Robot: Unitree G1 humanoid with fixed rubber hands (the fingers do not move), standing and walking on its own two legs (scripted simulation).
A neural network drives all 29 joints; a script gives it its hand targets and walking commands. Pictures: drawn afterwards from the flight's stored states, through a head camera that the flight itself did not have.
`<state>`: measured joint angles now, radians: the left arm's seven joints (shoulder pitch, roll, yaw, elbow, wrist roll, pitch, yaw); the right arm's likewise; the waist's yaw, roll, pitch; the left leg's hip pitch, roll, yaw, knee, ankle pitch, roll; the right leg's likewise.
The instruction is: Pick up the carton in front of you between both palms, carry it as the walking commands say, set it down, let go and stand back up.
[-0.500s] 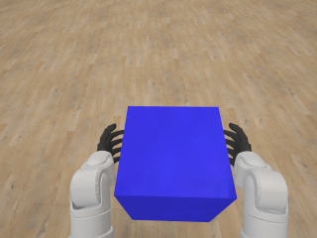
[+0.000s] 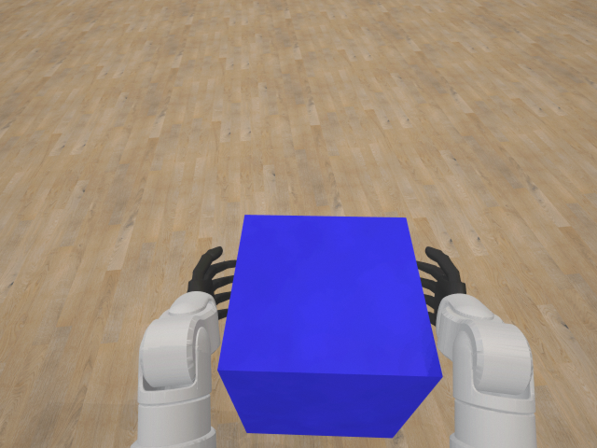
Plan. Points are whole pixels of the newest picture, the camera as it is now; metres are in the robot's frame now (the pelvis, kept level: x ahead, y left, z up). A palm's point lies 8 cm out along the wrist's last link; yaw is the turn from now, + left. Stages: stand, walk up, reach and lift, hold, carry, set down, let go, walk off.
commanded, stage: carry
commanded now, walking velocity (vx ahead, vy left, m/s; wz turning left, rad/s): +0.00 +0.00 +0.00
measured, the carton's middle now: (321, 331) +0.26 +0.00 +0.01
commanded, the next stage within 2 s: hold in 0.92 s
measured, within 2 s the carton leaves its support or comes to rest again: neither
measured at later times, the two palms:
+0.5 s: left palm (210, 346) +0.22 +0.14 +0.05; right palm (457, 349) +0.22 -0.16 +0.05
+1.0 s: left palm (218, 351) +0.22 +0.13 +0.04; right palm (462, 354) +0.22 -0.17 +0.04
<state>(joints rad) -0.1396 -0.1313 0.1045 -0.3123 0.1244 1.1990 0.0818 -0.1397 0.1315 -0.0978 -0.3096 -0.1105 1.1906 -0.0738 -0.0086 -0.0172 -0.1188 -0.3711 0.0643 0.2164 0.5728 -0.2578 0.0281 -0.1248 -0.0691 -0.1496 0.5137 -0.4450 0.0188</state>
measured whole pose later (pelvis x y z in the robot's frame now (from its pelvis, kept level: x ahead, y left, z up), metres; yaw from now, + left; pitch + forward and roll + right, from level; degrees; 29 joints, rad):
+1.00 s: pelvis -0.06 -0.02 +0.01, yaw -3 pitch -2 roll +1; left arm -0.17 -0.13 0.16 0.11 0.23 0.73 0.03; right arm -0.20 0.14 -0.15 0.17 -0.23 0.69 0.00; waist 0.02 -0.03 0.01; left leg -0.27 0.04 0.09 0.42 -0.10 0.01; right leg -0.09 -0.02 -0.09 0.47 -0.34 -0.02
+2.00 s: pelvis -0.12 +0.02 -0.14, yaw -12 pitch +37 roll -1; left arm -0.67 -0.12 0.42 0.50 0.24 0.24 0.08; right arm -0.75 0.07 -0.42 0.64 -0.19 0.20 0.01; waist 0.01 -0.06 -0.15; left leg -1.58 0.02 -0.02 1.23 -0.30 -0.01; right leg -1.46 0.06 0.03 1.35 -0.53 0.00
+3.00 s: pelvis -0.16 +0.03 -0.36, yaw -14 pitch +46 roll -2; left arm -1.25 0.18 0.38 0.88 0.09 0.22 0.09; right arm -1.27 -0.12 -0.29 0.92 -0.08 0.18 -0.13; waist 0.10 -0.05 0.08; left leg -2.39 0.00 -0.05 1.95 -0.37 -0.03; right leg -2.24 0.10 0.01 2.10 -0.67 0.04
